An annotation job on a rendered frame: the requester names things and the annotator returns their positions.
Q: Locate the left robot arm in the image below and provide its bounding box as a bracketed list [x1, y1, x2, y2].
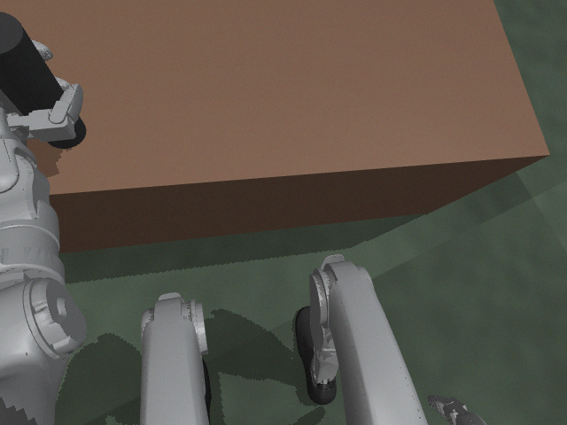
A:
[0, 138, 87, 425]

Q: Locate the left robot hand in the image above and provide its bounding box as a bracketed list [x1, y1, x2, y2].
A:
[0, 39, 83, 147]

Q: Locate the right robot foot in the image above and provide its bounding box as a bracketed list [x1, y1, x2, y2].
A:
[295, 306, 337, 405]

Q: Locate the can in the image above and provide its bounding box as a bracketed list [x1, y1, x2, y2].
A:
[0, 12, 86, 149]

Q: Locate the right robot hand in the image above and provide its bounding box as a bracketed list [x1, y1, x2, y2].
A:
[427, 395, 487, 425]

